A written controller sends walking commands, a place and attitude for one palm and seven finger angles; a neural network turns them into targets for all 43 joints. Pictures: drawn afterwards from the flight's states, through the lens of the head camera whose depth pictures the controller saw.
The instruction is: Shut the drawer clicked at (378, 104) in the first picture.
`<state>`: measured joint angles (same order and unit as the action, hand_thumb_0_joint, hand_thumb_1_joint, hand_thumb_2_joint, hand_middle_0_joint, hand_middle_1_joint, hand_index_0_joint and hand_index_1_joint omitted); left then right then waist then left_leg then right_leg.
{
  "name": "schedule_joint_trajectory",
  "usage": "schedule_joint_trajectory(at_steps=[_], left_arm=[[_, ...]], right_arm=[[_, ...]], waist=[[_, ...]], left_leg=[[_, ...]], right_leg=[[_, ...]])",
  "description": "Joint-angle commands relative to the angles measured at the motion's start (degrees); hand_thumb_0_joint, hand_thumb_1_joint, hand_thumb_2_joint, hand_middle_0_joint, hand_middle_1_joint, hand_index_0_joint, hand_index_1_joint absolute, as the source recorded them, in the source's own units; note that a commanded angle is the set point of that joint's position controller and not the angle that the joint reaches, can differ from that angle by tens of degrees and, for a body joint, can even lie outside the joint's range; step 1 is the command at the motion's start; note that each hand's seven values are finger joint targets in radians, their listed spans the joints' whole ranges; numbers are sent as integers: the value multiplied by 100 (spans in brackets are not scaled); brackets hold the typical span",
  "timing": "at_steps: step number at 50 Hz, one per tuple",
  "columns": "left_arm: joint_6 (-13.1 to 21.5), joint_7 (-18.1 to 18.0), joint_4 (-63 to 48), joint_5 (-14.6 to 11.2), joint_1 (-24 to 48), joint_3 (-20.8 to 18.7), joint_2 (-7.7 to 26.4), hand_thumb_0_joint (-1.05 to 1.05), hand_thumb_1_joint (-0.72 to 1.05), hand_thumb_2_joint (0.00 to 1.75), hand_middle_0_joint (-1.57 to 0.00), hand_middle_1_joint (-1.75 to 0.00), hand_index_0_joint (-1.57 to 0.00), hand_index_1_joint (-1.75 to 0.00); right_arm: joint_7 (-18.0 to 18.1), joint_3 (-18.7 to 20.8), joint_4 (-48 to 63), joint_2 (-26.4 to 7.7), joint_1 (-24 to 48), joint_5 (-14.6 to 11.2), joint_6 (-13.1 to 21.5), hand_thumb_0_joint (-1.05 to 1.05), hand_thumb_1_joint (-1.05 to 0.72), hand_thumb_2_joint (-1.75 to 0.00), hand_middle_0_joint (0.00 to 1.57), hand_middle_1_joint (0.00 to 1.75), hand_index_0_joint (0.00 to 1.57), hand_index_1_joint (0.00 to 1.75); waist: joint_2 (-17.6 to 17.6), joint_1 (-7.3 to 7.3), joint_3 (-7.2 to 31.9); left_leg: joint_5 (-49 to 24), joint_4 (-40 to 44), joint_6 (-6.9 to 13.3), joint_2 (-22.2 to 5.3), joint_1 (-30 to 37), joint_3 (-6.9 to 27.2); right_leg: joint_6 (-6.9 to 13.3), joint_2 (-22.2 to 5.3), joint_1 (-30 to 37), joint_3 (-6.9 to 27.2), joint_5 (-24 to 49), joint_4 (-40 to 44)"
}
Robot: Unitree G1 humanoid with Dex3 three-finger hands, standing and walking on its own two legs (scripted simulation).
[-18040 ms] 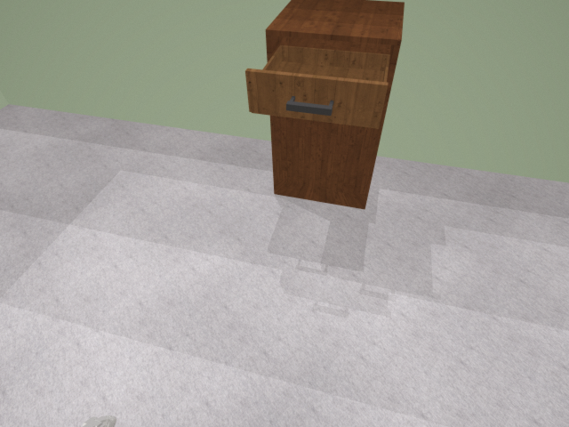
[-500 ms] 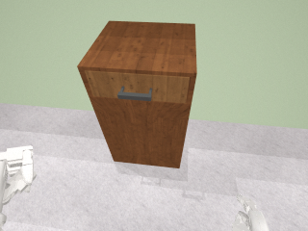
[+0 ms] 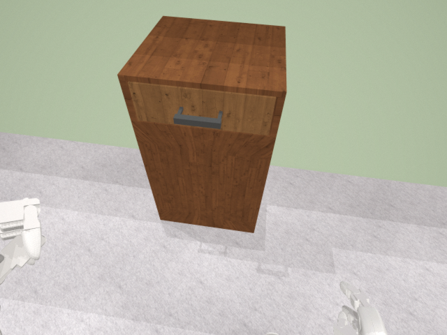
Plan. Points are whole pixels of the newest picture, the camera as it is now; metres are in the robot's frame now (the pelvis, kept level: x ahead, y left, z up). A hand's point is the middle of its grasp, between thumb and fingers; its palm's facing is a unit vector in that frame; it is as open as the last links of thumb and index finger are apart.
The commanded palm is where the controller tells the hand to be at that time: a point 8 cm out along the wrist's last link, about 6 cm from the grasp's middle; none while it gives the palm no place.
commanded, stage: step back with the hand held close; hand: left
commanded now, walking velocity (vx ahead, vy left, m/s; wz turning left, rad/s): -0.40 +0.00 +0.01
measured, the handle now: (199, 116) +0.70 +0.11 -0.03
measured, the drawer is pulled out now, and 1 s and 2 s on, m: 0.00 0.00 0.00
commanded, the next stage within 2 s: stop stepping back and stand still in 0.94 s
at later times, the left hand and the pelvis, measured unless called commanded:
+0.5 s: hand (0, 268) +0.15 +0.25 +0.19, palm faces +0.42 -0.75 -0.52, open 3.2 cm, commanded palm +0.08 +0.28 +0.19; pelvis -0.03 -0.01 +0.01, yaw +3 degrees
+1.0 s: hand out of the picture +0.07 +0.19 +0.18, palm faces +0.25 -0.82 -0.52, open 3.2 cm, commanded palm +0.00 +0.23 +0.19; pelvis -0.14 -0.04 +0.02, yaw -3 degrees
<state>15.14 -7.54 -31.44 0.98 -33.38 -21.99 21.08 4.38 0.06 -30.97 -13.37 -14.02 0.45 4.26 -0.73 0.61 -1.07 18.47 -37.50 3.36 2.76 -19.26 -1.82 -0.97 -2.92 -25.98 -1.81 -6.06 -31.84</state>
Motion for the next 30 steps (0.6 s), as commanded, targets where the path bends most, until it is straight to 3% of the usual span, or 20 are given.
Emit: schedule_joint_trajectory(at_steps=[1,4,6,9,12,14,16,17,18,19,20,21,22,23,25,28,30], left_arm=[[471,-221,-1271,-17,167,-895,1033,0,90,90,-140,-160,-140,-160],[474,-184,-1164,-4,265,-959,1074,0,90,90,-140,-160,-140,-160],[471,-136,-976,-42,216,-936,1029,0,90,90,-140,-160,-140,-160],[435,-68,-812,-89,330,-833,998,0,90,90,-140,-160,-140,-160],[426,-79,-911,-165,255,-801,1044,0,90,90,-140,-160,-140,-160],[462,-132,-1057,-204,65,-919,1161,0,90,90,-140,-160,-140,-160],[502,-176,-1333,-227,-102,-968,1213,0,90,90,-140,-160,-140,-160],[547,-191,-1478,-210,-161,-986,1214,0,90,90,-140,-160,-140,-160],[601,-195,-1699,-153,-143,-1002,1191,0,90,90,-140,-160,-140,-160],[612,-218,-1679,-28,-154,-1150,1210,0,90,90,-140,-160,-140,-160],[597,-226,-1676,15,27,-1138,1194,0,90,90,-140,-160,-140,-160],[560,-249,-1762,-29,136,-1131,1192,0,90,90,-140,-160,-140,-160],[518,-264,-1728,-54,153,-1067,1126,0,90,90,-140,-160,-140,-160],[479,-259,-1697,-131,181,-1033,1102,0,90,90,-140,-160,-140,-160],[415,-222,-1117,-239,-333,-756,800,0,90,90,-140,-160,-140,-160],[447,-119,-1088,-240,-43,-241,555,0,90,90,-140,-160,-140,-160],[523,-63,-1198,-216,360,-271,793,0,90,90,-140,-160,-140,-160]], right_arm=[[100,334,942,-773,580,-20,419,0,-90,-90,20,30,20,30],[108,387,911,-769,609,-30,467,0,-90,-90,20,30,20,30],[87,417,844,-771,546,-16,439,0,-90,-90,20,30,20,30],[25,448,767,-732,545,-9,360,0,-90,-90,20,30,20,30],[-73,468,692,-642,541,-9,237,0,-90,-90,20,30,20,30],[-95,459,662,-577,528,-16,169,0,-90,-90,20,30,20,30],[-81,446,698,-619,550,-18,139,0,-90,-90,20,30,20,30],[-49,452,744,-681,585,-15,172,0,-90,-90,20,30,20,30],[10,443,828,-791,668,-2,253,0,-90,-90,20,30,20,30],[55,444,876,-794,794,6,340,0,-90,-90,20,30,20,30],[72,450,823,-672,711,44,405,0,-90,-90,20,30,20,30],[77,478,766,-657,598,70,455,0,-90,-90,20,30,20,30],[77,516,698,-643,562,74,513,0,-90,-90,20,30,20,30],[87,520,686,-600,602,59,561,0,-90,-90,20,30,20,30],[22,506,452,-537,534,67,658,0,-90,-90,20,30,20,30],[-69,387,172,-584,494,125,756,0,-90,-90,20,30,20,30],[-99,365,14,-674,527,186,721,0,-90,-90,20,30,20,30]], waist=[[957,-17,543],[804,-34,365],[376,-23,337],[-385,16,269],[-863,26,556],[-811,28,885],[-498,57,1090],[2,92,1045],[1020,104,1015],[1786,28,975],[1821,89,857],[1620,104,772],[1189,68,727],[859,7,731],[700,-53,532],[1297,31,657],[1174,-11,1184]], left_leg=[[1790,2220,471,-1125,-2697,1336],[1098,1978,418,-1088,-2912,1231],[596,1598,298,-874,-2627,1027],[660,870,108,-506,-1989,733],[662,46,-27,-260,-868,485],[619,-68,-49,-243,-421,413],[632,515,43,-391,-196,614],[868,1058,200,-669,-385,955],[1161,1978,459,-1250,-1196,1617],[1622,2677,726,-1943,-2260,2306],[1522,2912,848,-2218,-2471,2453],[1067,2767,925,-2280,-2248,2378],[420,2443,886,-2175,-1843,2129],[-391,2066,749,-1996,-1348,1802],[-1623,1771,434,-1665,-235,1378],[-3073,1593,259,-1562,958,1210],[-4326,1275,135,-1528,1569,985]], right_leg=[[-2,188,2843,450,66,-977],[8,227,3011,554,962,-1144],[93,80,2777,752,1423,-879],[315,-394,1913,1386,879,51],[591,-912,852,1828,-524,1129],[616,-1011,618,1681,-1036,1318],[442,-761,501,1244,-1164,989],[252,-416,513,967,-1184,472],[14,158,1171,518,-824,-686],[-125,632,1985,260,-511,-2071],[-116,705,1850,437,-1094,-2949],[-81,699,1431,611,-1411,-3383],[-57,697,1114,658,-1646,-3306],[-36,608,923,638,-1853,-2621],[19,445,447,315,-2118,-1010],[27,425,255,164,-1449,327],[34,370,552,255,-278,764]])
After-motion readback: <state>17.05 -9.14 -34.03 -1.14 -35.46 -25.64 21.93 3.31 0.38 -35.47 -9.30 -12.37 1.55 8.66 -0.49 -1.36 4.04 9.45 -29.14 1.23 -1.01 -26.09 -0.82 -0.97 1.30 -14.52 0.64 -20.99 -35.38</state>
